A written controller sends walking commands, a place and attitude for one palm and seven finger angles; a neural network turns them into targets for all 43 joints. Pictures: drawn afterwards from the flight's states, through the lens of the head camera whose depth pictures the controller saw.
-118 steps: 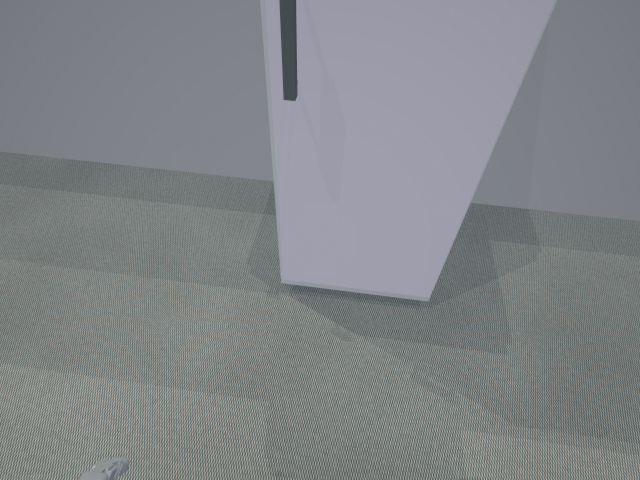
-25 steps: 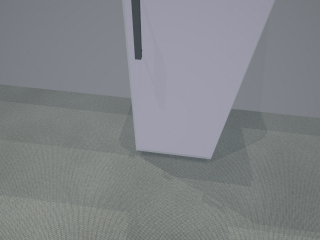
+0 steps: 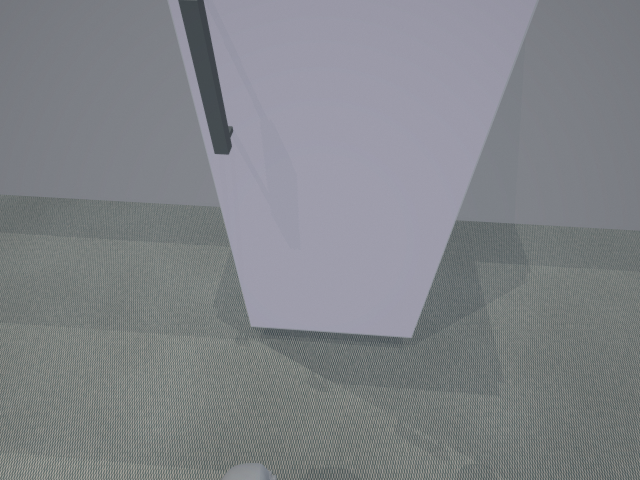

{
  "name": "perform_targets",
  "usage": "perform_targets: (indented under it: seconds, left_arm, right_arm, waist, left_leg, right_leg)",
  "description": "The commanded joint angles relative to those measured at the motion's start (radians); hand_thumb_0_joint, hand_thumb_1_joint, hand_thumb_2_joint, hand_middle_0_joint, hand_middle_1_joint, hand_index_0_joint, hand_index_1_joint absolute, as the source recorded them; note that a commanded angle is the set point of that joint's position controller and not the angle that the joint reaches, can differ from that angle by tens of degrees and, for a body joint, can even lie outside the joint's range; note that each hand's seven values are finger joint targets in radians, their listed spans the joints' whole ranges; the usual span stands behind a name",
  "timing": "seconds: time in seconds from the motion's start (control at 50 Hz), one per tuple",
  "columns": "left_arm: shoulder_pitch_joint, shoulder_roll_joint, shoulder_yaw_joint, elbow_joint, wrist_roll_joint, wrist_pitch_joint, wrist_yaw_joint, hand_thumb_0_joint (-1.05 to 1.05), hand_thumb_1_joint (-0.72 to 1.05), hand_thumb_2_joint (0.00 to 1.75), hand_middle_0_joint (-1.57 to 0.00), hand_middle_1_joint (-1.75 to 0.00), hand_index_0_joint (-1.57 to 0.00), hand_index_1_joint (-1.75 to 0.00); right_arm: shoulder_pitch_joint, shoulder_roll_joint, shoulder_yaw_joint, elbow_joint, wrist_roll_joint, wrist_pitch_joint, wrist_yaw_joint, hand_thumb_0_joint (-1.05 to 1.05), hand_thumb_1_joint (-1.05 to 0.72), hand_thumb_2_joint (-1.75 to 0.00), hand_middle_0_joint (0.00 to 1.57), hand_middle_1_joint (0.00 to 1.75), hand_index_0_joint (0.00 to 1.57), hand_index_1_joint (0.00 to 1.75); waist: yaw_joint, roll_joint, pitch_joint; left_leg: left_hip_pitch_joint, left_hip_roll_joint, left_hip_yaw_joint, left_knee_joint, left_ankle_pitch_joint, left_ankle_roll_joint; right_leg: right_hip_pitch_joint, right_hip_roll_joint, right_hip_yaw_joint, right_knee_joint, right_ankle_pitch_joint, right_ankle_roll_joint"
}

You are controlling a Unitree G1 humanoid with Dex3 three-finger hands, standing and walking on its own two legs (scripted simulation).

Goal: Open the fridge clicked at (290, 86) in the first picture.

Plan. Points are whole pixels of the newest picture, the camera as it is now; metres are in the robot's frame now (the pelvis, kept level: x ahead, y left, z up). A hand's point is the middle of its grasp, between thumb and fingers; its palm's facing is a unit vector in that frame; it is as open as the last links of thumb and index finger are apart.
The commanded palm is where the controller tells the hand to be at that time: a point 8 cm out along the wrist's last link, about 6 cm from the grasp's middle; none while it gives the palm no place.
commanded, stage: take the last steps up to it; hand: left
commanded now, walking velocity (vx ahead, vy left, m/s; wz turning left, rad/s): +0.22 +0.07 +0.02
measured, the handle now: (213, 78) +0.66 +0.20 +0.19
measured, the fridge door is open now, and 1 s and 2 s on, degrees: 0 0 0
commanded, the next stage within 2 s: come to a stop and stand still in 0.20 s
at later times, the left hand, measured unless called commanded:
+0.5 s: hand out of the picture +0.13 +0.25 -0.18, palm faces +0.05 -0.98 -0.17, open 7.4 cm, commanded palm none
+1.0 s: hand (204, 459) +0.19 +0.18 -0.17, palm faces +0.01 -0.98 -0.22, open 7.3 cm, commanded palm none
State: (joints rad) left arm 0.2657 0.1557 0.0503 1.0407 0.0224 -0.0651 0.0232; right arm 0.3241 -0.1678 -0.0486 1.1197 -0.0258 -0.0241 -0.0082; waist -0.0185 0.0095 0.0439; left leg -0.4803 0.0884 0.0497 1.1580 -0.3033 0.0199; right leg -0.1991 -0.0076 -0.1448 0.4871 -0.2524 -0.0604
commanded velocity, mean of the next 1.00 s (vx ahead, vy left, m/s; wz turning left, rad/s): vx -0.03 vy -0.04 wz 0.00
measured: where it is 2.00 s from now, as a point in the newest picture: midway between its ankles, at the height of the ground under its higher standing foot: outside the picture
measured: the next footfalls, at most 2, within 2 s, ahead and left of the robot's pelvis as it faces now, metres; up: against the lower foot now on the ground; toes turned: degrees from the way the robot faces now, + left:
left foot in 0.28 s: +0.15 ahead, +0.13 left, +0.00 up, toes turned +3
right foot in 0.80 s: +0.15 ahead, -0.10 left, +0.00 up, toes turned -5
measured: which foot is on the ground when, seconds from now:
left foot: up 0.00-0.26, down 0.28-1.00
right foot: down 0.00-0.28, up 0.30-0.78, down 0.80-1.00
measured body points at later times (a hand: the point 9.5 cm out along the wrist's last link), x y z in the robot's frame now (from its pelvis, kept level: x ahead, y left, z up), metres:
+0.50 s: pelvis +0.13 +0.08 +0.00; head +0.16 +0.10 +0.45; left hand +0.12 +0.30 -0.17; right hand +0.20 -0.16 -0.14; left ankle +0.17 +0.15 -0.74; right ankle +0.13 -0.05 -0.70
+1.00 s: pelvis +0.11 +0.01 +0.00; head +0.11 +0.00 +0.45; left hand +0.19 +0.23 -0.15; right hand +0.11 -0.22 -0.17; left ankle +0.12 +0.13 -0.73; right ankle +0.11 -0.10 -0.74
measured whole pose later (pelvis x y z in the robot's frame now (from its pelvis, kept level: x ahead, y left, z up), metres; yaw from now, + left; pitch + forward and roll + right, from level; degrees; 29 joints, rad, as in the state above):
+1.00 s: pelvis +0.11 +0.01 +0.00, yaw -1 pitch -1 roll -1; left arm 0.20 0.15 0.03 1.01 0.02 0.01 0.04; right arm 0.27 -0.16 -0.05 1.09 -0.02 0.04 -0.03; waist -0.03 0.03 0.03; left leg -0.29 0.06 0.05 0.66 -0.36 -0.02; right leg -0.21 0.00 -0.09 0.52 -0.28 -0.03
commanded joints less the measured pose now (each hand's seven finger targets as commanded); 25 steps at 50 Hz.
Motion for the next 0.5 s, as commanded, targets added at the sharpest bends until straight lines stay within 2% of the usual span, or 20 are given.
perform_targets:
  seconds: [0.0, 0.04, 0.08, 0.1, 0.16, 0.18, 0.2, 0.22, 0.24, 0.26, 0.28, 0.3, 0.32, 0.34, 0.36, 0.38, 0.4, 0.44, 0.48]
  left_arm:
    - [0.096, 0.107, 0.011, -0.002, 0.001, -0.015, -0.003, 0.00, 0.90, 0.90, -0.20, -0.30, -0.20, -0.30]
    - [0.116, 0.114, 0.012, 0.005, 0.002, -0.020, -0.003, 0.00, 0.90, 0.90, -0.20, -0.30, -0.20, -0.30]
    - [0.128, 0.129, 0.014, 0.012, 0.003, -0.020, -0.002, 0.00, 0.90, 0.90, -0.20, -0.30, -0.20, -0.30]
    - [0.143, 0.127, 0.014, 0.020, 0.004, -0.019, -0.001, 0.00, 0.90, 0.90, -0.20, -0.30, -0.20, -0.30]
    - [0.153, 0.145, 0.022, 0.024, 0.009, -0.011, 0.002, 0.00, 0.90, 0.90, -0.20, -0.30, -0.20, -0.30]
    - [0.154, 0.142, 0.023, 0.027, 0.007, -0.007, 0.003, 0.00, 0.90, 0.90, -0.20, -0.30, -0.20, -0.30]
    - [0.150, 0.139, 0.024, 0.027, 0.006, -0.002, 0.003, 0.00, 0.90, 0.90, -0.20, -0.30, -0.20, -0.30]
    - [0.152, 0.124, 0.023, 0.030, 0.005, 0.002, 0.004, 0.00, 0.90, 0.90, -0.20, -0.30, -0.20, -0.30]
    - [0.174, 0.093, 0.017, 0.026, -0.001, 0.005, 0.000, 0.00, 0.90, 0.90, -0.20, -0.30, -0.20, -0.30]
    - [0.213, 0.040, 0.008, 0.011, -0.012, 0.008, -0.006, 0.00, 0.90, 0.90, -0.20, -0.30, -0.20, -0.30]
    - [0.172, 0.049, 0.005, -0.008, -0.001, 0.010, 0.001, 0.00, 0.90, 0.90, -0.20, -0.30, -0.20, -0.30]
    - [0.148, 0.050, 0.004, 0.000, 0.001, 0.017, 0.005, 0.00, 0.90, 0.90, -0.20, -0.30, -0.20, -0.30]
    - [0.133, 0.035, 0.000, 0.015, -0.002, 0.022, 0.005, 0.00, 0.90, 0.90, -0.20, -0.30, -0.20, -0.30]
    - [0.137, 0.024, -0.001, 0.032, -0.005, 0.030, 0.005, 0.00, 0.90, 0.90, -0.20, -0.30, -0.20, -0.30]
    - [0.162, 0.010, -0.007, 0.045, -0.009, 0.044, 0.007, 0.00, 0.90, 0.90, -0.20, -0.30, -0.20, -0.30]
    - [0.167, 0.013, -0.007, 0.048, -0.007, 0.056, 0.009, 0.00, 0.90, 0.90, -0.20, -0.30, -0.20, -0.30]
    - [0.179, 0.012, -0.005, 0.047, -0.010, 0.071, 0.011, 0.00, 0.90, 0.90, -0.20, -0.30, -0.20, -0.30]
    - [0.162, 0.039, 0.002, 0.030, -0.004, 0.095, 0.009, 0.00, 0.90, 0.90, -0.20, -0.30, -0.20, -0.30]
    - [0.132, 0.054, 0.013, 0.001, 0.004, 0.112, 0.008, 0.00, 0.90, 0.90, -0.20, -0.30, -0.20, -0.30]
  right_arm:
    - [0.049, -0.006, -0.005, -0.056, 0.001, 0.010, 0.015, 0.00, -0.90, -0.90, 0.20, 0.30, 0.20, 0.30]
    - [-0.011, -0.009, -0.005, -0.084, 0.003, 0.004, 0.024, 0.00, -0.90, -0.90, 0.20, 0.30, 0.20, 0.30]
    - [-0.073, -0.016, -0.004, -0.114, 0.005, -0.002, 0.029, 0.00, -0.90, -0.90, 0.20, 0.30, 0.20, 0.30]
    - [-0.105, -0.016, -0.004, -0.125, 0.005, -0.005, 0.031, 0.00, -0.90, -0.90, 0.20, 0.30, 0.20, 0.30]
    - [-0.126, -0.022, -0.004, -0.143, 0.008, -0.017, 0.033, 0.00, -0.90, -0.90, 0.20, 0.30, 0.20, 0.30]
    - [-0.115, -0.027, -0.004, -0.141, 0.008, -0.020, 0.030, 0.00, -0.90, -0.90, 0.20, 0.30, 0.20, 0.30]
    - [-0.077, -0.037, -0.005, -0.131, 0.007, -0.023, 0.025, 0.00, -0.90, -0.90, 0.20, 0.30, 0.20, 0.30]
    - [0.008, -0.061, -0.010, -0.103, 0.003, -0.030, 0.020, 0.00, -0.90, -0.90, 0.20, 0.30, 0.20, 0.30]
    - [0.125, -0.126, -0.024, -0.077, -0.006, -0.040, 0.009, 0.00, -0.90, -0.90, 0.20, 0.30, 0.20, 0.30]
    - [0.191, -0.221, -0.044, -0.066, -0.008, -0.039, -0.002, 0.00, -0.90, -0.90, 0.20, 0.30, 0.20, 0.30]
    - [0.195, -0.221, -0.037, -0.064, 0.003, -0.021, -0.010, 0.00, -0.90, -0.90, 0.20, 0.30, 0.20, 0.30]
    - [0.118, -0.166, -0.022, -0.079, 0.004, -0.020, -0.018, 0.00, -0.90, -0.90, 0.20, 0.30, 0.20, 0.30]
    - [0.028, -0.114, -0.004, -0.098, 0.006, -0.026, -0.026, 0.00, -0.90, -0.90, 0.20, 0.30, 0.20, 0.30]
    - [-0.037, -0.084, 0.013, -0.107, 0.006, -0.029, -0.031, 0.00, -0.90, -0.90, 0.20, 0.30, 0.20, 0.30]
    - [-0.075, -0.075, 0.020, -0.112, 0.008, -0.031, -0.035, 0.00, -0.90, -0.90, 0.20, 0.30, 0.20, 0.30]
    - [-0.079, -0.075, 0.013, -0.110, 0.008, -0.031, -0.040, 0.00, -0.90, -0.90, 0.20, 0.30, 0.20, 0.30]
    - [-0.089, -0.088, 0.008, -0.110, 0.009, -0.023, -0.043, 0.00, -0.90, -0.90, 0.20, 0.30, 0.20, 0.30]
    - [-0.086, -0.117, -0.003, -0.105, 0.012, -0.008, -0.050, 0.00, -0.90, -0.90, 0.20, 0.30, 0.20, 0.30]
    - [-0.070, -0.140, -0.017, -0.102, 0.010, 0.006, -0.055, 0.00, -0.90, -0.90, 0.20, 0.30, 0.20, 0.30]
  waist:
    - [-0.007, -0.091, 0.071]
    - [0.006, -0.095, 0.068]
    - [0.018, -0.096, 0.065]
    - [0.031, -0.088, 0.068]
    - [0.038, -0.103, 0.063]
    - [0.032, -0.116, 0.060]
    - [0.012, -0.101, 0.048]
    - [-0.021, -0.036, 0.011]
    - [-0.059, 0.105, -0.082]
    - [-0.054, 0.324, -0.147]
    - [-0.059, 0.260, -0.134]
    - [-0.040, 0.176, -0.086]
    - [-0.005, 0.127, -0.040]
    - [0.021, 0.075, -0.019]
    - [0.043, 0.061, -0.019]
    - [0.043, 0.050, -0.032]
    - [0.045, 0.057, -0.057]
    - [0.033, 0.059, -0.073]
    - [0.022, 0.076, -0.079]
  left_leg:
    - [-0.057, 0.044, 0.002, -0.126, 0.101, -0.035]
    - [-0.066, 0.042, 0.011, -0.224, 0.130, -0.035]
    - [-0.051, 0.041, 0.019, -0.331, 0.133, -0.035]
    - [-0.035, 0.030, 0.027, -0.373, 0.127, -0.031]
    - [0.036, 0.004, 0.038, -0.471, 0.077, -0.010]
    - [0.085, -0.003, 0.038, -0.512, 0.078, -0.005]
    - [0.163, -0.025, 0.060, -0.574, 0.104, -0.001]
    - [0.305, -0.033, 0.053, -0.647, 0.145, 0.005]
    - [0.480, 0.053, -0.055, -0.707, 0.254, 0.042]
    - [0.628, 0.291, -0.347, -0.792, 0.408, 0.140]
    - [0.582, 0.335, -0.381, -0.848, 0.390, 0.196]
    - [0.481, 0.310, -0.312, -0.869, 0.399, 0.188]
    - [0.367, 0.283, -0.263, -0.868, 0.523, 0.177]
    - [0.289, 0.256, -0.190, -0.865, 0.641, 0.157]
    - [0.252, 0.238, -0.126, -0.866, 0.713, 0.144]
    - [0.257, 0.220, -0.098, -0.856, 0.779, 0.136]
    - [0.279, 0.229, -0.084, -0.841, 0.779, 0.144]
    - [0.302, 0.254, -0.099, -0.831, 0.782, 0.160]
    - [0.332, 0.274, -0.114, -0.824, 0.764, 0.177]
  right_leg:
    - [-0.079, -0.254, 0.178, -0.321, 0.139, -0.102]
    - [-0.044, -0.250, 0.165, -0.318, 0.176, -0.107]
    - [-0.011, -0.265, 0.159, -0.301, 0.206, -0.108]
    - [0.002, -0.268, 0.164, -0.292, 0.225, -0.106]
    - [0.037, -0.281, 0.166, -0.241, 0.270, -0.099]
    - [0.031, -0.276, 0.169, -0.212, 0.273, -0.092]
    - [0.022, -0.247, 0.138, -0.158, 0.278, -0.074]
    - [-0.024, -0.208, 0.108, -0.022, 0.278, -0.053]
    - [-0.099, -0.121, 0.049, 0.203, 0.169, -0.013]
    - [-0.310, 0.005, -0.029, 0.478, -0.311, 0.038]
    - [-0.359, 0.001, 0.059, 0.635, -0.397, 0.028]
    - [-0.360, -0.045, 0.098, 0.675, -0.332, 0.028]
    - [-0.320, -0.082, 0.125, 0.648, -0.264, 0.046]
    - [-0.244, -0.099, 0.148, 0.582, -0.227, 0.064]
    - [-0.182, -0.102, 0.152, 0.516, -0.194, 0.079]
    - [-0.149, -0.092, 0.145, 0.461, -0.169, 0.088]
    - [-0.137, -0.085, 0.134, 0.413, -0.172, 0.092]
    - [-0.146, -0.071, 0.124, 0.390, -0.160, 0.092]
    - [-0.202, -0.056, 0.132, 0.449, -0.167, 0.091]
